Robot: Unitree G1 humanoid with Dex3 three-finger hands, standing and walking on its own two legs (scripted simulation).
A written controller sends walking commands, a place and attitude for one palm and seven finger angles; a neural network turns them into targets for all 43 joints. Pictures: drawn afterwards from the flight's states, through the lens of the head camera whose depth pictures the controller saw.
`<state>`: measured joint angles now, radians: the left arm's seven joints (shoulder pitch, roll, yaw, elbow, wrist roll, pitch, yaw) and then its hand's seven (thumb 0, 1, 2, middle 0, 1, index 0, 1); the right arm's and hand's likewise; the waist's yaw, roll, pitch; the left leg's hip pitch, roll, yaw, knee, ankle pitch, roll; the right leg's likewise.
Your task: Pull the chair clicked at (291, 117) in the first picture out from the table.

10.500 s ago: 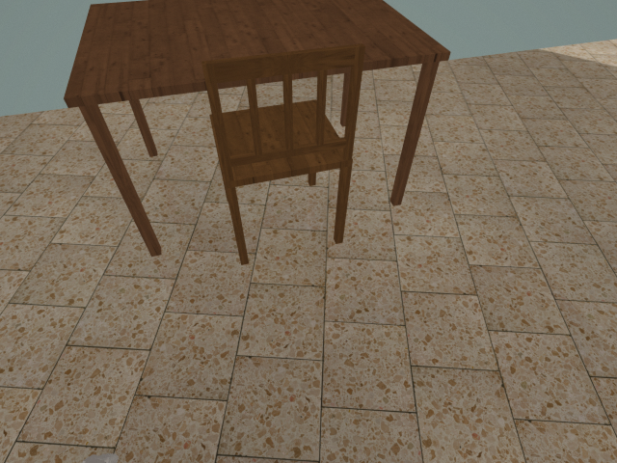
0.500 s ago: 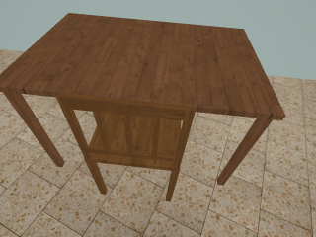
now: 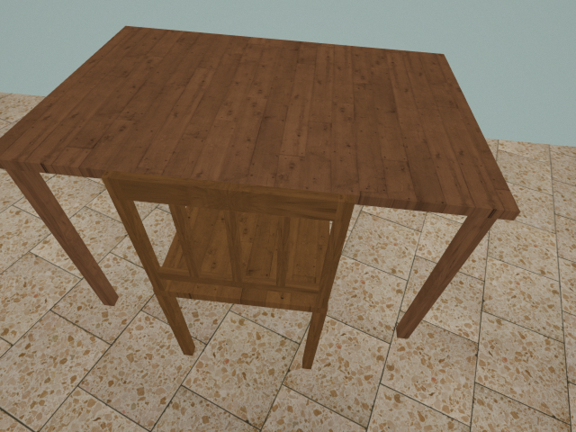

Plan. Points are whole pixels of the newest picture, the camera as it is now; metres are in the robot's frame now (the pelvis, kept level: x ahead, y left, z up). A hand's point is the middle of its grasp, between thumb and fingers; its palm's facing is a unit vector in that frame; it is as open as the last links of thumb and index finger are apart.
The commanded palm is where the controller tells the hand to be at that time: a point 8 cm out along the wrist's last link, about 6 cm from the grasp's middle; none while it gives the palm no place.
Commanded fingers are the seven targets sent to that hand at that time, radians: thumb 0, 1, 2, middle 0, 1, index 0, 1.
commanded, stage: look again from close up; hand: left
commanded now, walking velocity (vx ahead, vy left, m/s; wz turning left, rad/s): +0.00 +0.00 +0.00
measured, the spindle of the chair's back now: (234, 246) +0.49 +0.14 -0.12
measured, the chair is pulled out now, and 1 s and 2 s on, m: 0.00 0.00 0.00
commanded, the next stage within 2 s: come to a stop and stand still in 0.74 s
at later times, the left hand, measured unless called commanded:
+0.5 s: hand out of the picture -0.04 +0.13 -0.18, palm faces +0.04 -0.99 -0.13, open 7.4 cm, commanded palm none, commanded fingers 0.00 0.90 0.90 -0.20 -0.30 -0.20 -0.30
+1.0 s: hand out of the picture -0.04 +0.13 -0.18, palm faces +0.06 -0.99 -0.15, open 7.4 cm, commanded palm none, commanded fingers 0.00 0.90 0.90 -0.20 -0.30 -0.20 -0.30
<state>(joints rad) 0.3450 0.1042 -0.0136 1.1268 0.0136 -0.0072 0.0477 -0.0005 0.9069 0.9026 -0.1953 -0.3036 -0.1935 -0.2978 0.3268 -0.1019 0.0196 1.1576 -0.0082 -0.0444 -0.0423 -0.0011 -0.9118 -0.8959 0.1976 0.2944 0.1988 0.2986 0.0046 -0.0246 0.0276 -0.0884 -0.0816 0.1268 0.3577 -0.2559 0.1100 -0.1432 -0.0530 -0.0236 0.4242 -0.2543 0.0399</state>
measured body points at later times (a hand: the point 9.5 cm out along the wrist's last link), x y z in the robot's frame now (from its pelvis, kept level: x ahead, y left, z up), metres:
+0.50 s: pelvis +0.00 -0.01 +0.00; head +0.00 +0.00 +0.45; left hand -0.04 +0.18 -0.17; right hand -0.03 -0.21 -0.16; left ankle -0.03 +0.04 -0.74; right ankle -0.02 -0.15 -0.74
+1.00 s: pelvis -0.01 -0.01 +0.00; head +0.00 -0.01 +0.44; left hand -0.04 +0.19 -0.17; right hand -0.02 -0.23 -0.16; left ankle -0.03 +0.04 -0.74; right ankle -0.02 -0.14 -0.74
